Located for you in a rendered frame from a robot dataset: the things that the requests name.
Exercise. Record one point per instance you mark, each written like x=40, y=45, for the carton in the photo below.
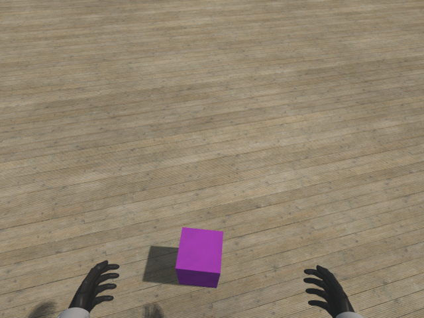
x=199, y=257

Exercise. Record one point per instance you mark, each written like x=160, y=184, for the right robot hand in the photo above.
x=337, y=300

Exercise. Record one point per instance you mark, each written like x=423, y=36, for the left robot hand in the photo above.
x=85, y=296

